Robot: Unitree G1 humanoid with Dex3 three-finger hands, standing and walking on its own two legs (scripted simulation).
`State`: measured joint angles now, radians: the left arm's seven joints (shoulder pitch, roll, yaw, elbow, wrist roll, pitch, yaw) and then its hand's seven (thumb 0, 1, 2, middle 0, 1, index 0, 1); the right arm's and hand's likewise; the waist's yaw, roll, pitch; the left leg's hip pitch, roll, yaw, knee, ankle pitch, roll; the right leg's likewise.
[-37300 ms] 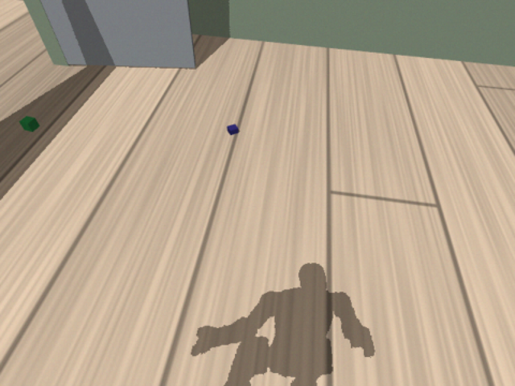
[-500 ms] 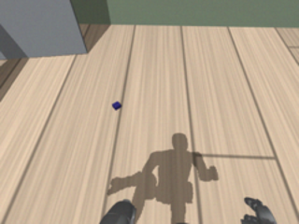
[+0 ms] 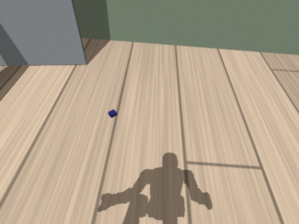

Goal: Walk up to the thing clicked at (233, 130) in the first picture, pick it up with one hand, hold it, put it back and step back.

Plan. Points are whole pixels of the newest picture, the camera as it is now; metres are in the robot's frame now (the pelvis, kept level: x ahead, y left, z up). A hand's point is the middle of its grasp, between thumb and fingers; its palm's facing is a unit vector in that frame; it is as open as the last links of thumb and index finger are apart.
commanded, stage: step back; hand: left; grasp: from above
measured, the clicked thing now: (112, 113) +1.09 +0.28 -0.75
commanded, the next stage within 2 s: stand in 0.62 s
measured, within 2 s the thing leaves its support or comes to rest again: neither
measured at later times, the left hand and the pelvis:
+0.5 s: hand out of the picture +0.12 +0.28 -0.15, palm faces +0.05 -0.93 -0.36, open 7.4 cm; pelvis +0.04 +0.02 +0.00, yaw +1 degrees
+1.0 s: hand out of the picture +0.11 +0.28 -0.14, palm faces +0.00 -0.94 -0.34, open 7.4 cm; pelvis +0.04 +0.02 +0.02, yaw +1 degrees
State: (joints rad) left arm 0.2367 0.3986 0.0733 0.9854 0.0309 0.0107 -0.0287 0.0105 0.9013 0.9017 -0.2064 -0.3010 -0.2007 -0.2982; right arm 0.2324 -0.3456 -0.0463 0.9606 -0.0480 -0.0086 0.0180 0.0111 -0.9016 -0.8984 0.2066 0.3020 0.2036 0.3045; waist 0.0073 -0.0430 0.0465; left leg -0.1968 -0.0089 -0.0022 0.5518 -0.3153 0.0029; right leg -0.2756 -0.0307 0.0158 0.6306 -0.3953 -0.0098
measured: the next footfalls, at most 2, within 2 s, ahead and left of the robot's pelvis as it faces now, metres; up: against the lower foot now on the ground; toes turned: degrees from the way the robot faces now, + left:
left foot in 0.32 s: +0.11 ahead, +0.14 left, +0.00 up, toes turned +3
